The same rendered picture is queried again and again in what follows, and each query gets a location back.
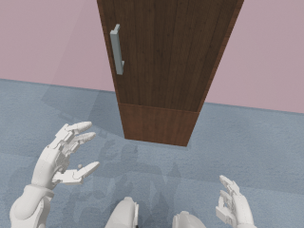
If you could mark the robot right thigh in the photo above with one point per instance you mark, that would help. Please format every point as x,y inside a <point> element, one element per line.
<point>186,221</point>

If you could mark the right robot hand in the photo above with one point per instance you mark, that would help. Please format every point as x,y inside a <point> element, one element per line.
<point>238,210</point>

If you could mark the robot left thigh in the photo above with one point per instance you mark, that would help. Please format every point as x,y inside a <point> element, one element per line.
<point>125,215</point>

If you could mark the handle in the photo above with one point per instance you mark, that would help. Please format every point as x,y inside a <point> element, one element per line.
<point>115,42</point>

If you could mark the left robot hand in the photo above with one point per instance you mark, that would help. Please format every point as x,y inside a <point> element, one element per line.
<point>56,156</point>

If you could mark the cupboard door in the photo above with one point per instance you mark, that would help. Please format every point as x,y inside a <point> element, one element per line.
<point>169,48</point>

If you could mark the robot thigh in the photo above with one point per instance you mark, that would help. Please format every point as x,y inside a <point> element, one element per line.
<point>186,221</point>
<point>125,215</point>

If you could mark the left robot forearm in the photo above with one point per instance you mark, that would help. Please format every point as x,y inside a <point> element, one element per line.
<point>32,208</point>

